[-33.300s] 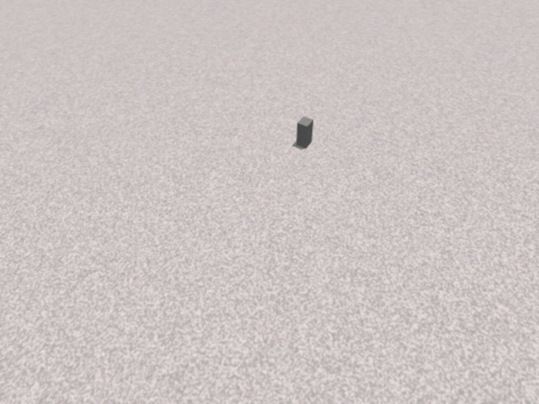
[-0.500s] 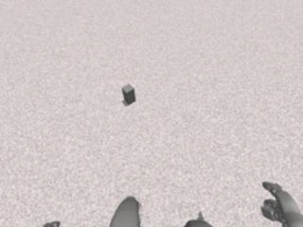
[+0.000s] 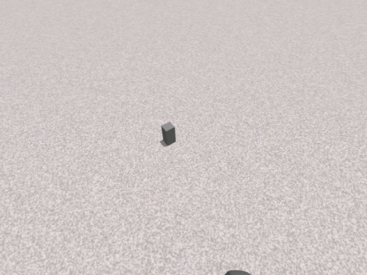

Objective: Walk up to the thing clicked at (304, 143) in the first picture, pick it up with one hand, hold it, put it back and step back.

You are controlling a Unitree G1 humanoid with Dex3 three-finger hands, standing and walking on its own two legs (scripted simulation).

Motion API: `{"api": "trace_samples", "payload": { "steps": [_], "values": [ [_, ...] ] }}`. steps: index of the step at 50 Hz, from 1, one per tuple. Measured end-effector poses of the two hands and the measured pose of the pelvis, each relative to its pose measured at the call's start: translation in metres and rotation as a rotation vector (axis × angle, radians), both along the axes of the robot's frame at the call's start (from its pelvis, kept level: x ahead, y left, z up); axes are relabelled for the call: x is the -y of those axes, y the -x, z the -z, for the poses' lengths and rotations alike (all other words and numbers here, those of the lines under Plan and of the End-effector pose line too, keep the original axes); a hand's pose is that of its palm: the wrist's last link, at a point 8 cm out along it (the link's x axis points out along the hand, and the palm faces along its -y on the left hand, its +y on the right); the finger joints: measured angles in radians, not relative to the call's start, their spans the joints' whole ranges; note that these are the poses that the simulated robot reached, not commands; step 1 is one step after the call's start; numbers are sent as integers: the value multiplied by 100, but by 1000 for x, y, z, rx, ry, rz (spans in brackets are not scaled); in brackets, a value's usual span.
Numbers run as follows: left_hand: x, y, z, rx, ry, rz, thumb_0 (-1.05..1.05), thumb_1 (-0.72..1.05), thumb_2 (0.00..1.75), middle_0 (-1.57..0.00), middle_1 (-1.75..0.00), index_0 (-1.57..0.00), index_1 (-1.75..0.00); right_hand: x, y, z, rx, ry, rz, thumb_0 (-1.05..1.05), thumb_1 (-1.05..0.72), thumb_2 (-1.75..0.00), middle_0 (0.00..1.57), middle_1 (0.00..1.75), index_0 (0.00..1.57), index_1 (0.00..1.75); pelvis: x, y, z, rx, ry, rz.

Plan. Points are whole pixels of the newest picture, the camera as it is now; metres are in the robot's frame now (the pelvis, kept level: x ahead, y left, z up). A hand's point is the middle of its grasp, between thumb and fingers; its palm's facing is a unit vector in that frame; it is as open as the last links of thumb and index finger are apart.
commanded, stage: step back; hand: left
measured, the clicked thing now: (168, 134) +1.09 +0.16 -0.69
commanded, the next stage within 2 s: stand in 0.66 s
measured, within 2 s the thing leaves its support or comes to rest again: neither
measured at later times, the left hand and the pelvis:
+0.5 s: hand out of the picture +0.10 +0.27 -0.16, palm faces +0.07 -0.91 -0.40, open 7.4 cm; pelvis +0.04 +0.00 -0.01, yaw +2 degrees
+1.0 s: hand out of the picture +0.11 +0.25 -0.14, palm faces +0.01 -0.94 -0.34, open 7.4 cm; pelvis +0.04 -0.01 +0.01, yaw +1 degrees
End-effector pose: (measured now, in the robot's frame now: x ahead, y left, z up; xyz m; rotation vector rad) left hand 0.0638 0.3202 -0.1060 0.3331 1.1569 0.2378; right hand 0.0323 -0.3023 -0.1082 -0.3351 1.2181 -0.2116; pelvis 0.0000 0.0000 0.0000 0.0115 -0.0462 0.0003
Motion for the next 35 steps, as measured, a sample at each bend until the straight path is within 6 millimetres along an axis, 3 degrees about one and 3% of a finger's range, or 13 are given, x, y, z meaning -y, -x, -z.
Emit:
{"api": "trace_samples", "payload": {
  "steps": [7,12,19,27,35],
  "values": [
    [24,-12,5,13,-22,4,0,91,89,-20,-30,-20,-30,36,-25,11,12,16,4,0,-90,-90,21,30,21,30,23,-11,11,4,26,0],
    [38,-8,0,13,-21,-30,0,91,89,-20,-30,-20,-30,39,-54,15,6,11,-30,0,-91,-90,21,30,20,30,28,-21,7,3,12,-14],
    [27,-9,-1,-22,-35,-53,0,90,89,-21,-30,-20,-30,25,-88,19,16,-8,-69,0,-91,-90,21,30,20,30,19,-34,7,-6,9,-32],
    [1,-35,14,-12,-23,-64,1,90,89,-20,-30,-20,-30,-9,-104,18,22,-15,-73,0,-91,-90,21,30,20,30,1,-39,12,-6,3,-28],
    [3,-48,12,-11,2,-34,0,91,89,-20,-30,-20,-30,-22,-124,7,74,-34,-74,0,-91,-90,21,30,21,30,-2,-41,4,-4,19,-16]
  ]
}}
